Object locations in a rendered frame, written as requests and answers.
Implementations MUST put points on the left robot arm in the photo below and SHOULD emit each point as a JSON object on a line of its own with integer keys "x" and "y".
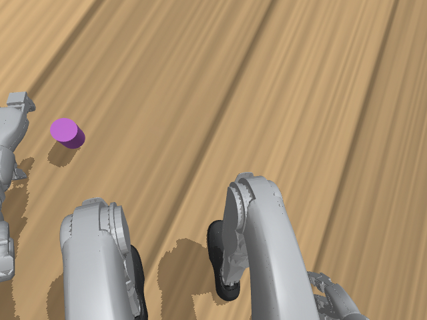
{"x": 7, "y": 250}

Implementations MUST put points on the left robot foot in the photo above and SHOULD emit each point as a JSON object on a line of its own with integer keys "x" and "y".
{"x": 139, "y": 283}

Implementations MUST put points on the left robot hand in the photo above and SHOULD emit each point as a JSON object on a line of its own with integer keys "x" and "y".
{"x": 14, "y": 124}

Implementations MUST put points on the right robot foot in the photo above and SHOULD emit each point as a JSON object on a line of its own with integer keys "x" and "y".
{"x": 216, "y": 251}

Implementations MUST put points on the tin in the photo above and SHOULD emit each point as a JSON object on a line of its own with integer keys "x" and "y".
{"x": 67, "y": 132}

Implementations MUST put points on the right robot hand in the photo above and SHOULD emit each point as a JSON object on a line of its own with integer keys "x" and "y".
{"x": 337, "y": 304}

